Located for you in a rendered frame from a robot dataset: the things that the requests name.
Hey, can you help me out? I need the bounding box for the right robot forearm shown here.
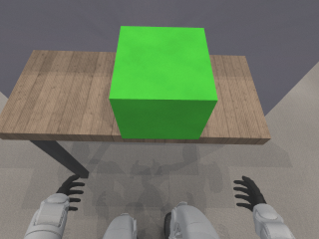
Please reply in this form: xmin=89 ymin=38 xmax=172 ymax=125
xmin=252 ymin=203 xmax=296 ymax=239

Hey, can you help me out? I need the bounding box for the left robot hand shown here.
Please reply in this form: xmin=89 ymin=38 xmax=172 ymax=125
xmin=56 ymin=174 xmax=85 ymax=211

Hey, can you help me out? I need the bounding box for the carton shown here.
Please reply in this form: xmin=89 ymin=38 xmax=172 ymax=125
xmin=109 ymin=26 xmax=218 ymax=139

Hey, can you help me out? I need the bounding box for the right robot shin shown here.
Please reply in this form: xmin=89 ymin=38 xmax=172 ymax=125
xmin=168 ymin=202 xmax=187 ymax=239

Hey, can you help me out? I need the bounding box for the table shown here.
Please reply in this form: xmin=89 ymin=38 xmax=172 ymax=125
xmin=0 ymin=50 xmax=271 ymax=179

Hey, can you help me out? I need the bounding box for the robot right thigh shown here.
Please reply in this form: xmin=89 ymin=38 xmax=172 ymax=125
xmin=170 ymin=205 xmax=220 ymax=239

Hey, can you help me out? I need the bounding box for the right robot hand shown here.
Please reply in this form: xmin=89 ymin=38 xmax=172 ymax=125
xmin=233 ymin=175 xmax=267 ymax=212

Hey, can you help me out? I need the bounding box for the left robot forearm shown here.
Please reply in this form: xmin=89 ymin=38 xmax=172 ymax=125
xmin=23 ymin=193 xmax=70 ymax=239

